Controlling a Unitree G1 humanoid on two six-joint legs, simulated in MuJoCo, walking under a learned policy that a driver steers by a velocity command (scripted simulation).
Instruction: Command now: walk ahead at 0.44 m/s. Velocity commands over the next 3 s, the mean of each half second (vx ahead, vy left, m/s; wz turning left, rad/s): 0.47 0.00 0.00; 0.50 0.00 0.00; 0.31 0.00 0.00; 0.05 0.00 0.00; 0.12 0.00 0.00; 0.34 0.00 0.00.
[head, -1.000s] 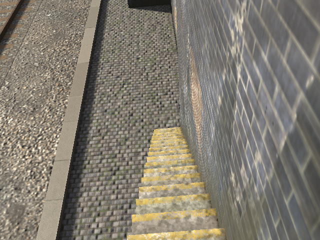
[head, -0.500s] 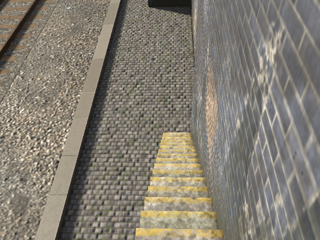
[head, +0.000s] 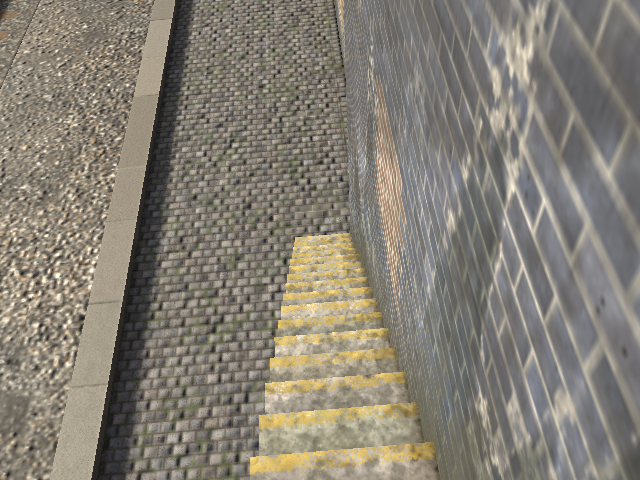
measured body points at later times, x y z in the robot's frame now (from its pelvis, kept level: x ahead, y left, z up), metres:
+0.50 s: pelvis +0.25 +0.03 -0.38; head +0.21 +0.01 +0.07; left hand +0.13 +0.26 -0.52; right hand +0.43 -0.18 -0.48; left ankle +0.12 +0.14 -0.87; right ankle +0.22 -0.18 -1.02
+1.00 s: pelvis +0.68 +0.09 -0.67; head +0.71 +0.10 -0.22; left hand +0.72 +0.35 -0.83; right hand +0.67 -0.16 -0.81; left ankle +0.47 +0.16 -1.26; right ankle +0.71 -0.02 -1.28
